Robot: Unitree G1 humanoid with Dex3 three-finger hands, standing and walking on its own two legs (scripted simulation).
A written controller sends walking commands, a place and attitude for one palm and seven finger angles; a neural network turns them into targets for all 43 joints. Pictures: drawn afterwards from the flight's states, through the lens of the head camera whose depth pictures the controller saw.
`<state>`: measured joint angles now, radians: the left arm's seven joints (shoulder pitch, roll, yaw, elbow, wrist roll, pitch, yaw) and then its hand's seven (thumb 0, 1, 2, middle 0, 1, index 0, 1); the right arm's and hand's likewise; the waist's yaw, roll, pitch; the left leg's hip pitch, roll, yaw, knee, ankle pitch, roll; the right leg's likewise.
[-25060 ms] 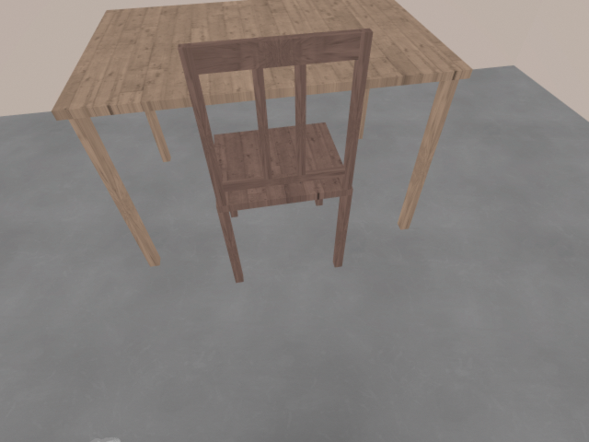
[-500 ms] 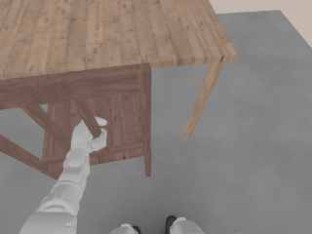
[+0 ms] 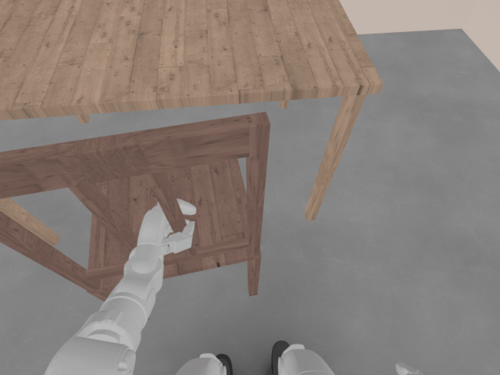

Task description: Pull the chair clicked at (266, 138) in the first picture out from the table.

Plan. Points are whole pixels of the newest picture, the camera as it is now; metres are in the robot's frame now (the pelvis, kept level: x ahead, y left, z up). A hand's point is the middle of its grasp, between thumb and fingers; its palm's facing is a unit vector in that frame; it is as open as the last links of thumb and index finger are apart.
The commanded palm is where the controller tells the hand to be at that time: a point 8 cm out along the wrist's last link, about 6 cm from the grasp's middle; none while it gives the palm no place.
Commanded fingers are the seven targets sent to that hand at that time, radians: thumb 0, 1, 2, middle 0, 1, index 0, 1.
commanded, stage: step backward, pulling the chair out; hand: left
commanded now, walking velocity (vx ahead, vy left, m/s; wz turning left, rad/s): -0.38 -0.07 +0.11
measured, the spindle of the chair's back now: (121, 230) +0.37 +0.24 -0.06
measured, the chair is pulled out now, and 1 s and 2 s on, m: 0.17 0.23 0.35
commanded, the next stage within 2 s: none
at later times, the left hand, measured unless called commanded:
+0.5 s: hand (185, 237) +0.35 +0.12 -0.06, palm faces -0.05 -0.98 -0.20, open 5.4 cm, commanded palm +0.36 +0.18 -0.05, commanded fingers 0.00 0.90 0.90 -0.50 -1.45 -0.50 -1.45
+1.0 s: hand (179, 267) +0.30 +0.12 -0.06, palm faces -0.04 -0.98 -0.19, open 5.6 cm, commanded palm +0.30 +0.18 -0.05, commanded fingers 0.00 0.90 0.90 -0.50 -1.45 -0.50 -1.45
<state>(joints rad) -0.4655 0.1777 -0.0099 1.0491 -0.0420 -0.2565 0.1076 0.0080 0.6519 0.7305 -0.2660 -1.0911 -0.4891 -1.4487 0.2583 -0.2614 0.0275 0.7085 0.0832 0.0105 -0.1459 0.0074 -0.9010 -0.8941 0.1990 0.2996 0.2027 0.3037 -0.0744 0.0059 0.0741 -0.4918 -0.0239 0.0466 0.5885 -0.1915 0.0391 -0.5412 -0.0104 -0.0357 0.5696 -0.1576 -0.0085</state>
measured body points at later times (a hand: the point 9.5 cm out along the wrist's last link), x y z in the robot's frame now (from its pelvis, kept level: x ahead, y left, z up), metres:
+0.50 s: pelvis -0.01 +0.00 +0.00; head +0.08 +0.00 +0.44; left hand +0.35 +0.17 -0.05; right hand +0.07 -0.26 -0.13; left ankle +0.01 +0.10 -0.72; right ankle +0.05 -0.12 -0.72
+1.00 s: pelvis -0.06 -0.01 +0.00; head +0.02 +0.00 +0.44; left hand +0.29 +0.18 -0.04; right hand +0.03 -0.26 -0.13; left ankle +0.01 +0.11 -0.72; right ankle +0.01 -0.13 -0.72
